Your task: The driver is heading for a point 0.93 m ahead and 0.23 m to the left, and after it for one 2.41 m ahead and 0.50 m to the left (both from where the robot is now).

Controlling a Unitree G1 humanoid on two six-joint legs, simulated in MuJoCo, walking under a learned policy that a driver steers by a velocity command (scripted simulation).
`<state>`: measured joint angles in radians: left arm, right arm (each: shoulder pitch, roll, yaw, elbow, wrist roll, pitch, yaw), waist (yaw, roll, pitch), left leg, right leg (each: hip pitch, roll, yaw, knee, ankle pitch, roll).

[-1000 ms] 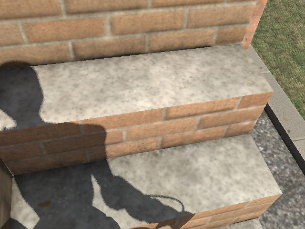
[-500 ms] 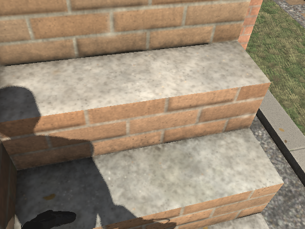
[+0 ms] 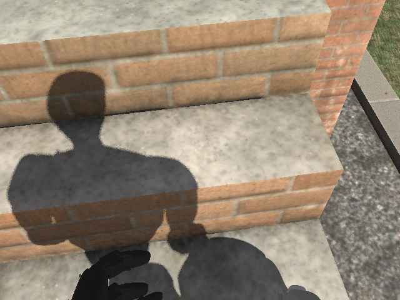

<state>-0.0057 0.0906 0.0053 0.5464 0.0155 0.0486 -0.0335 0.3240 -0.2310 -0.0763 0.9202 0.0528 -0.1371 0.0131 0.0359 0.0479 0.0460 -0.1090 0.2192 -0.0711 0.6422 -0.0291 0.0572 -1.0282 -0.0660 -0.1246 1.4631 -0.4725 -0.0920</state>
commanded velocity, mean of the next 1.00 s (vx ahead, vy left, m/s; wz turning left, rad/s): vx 0.49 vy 0.00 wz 0.00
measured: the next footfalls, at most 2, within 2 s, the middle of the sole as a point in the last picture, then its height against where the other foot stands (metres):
left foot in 0.78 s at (215, 279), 0.21 m higher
right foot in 1.06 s outside the picture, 0.22 m lower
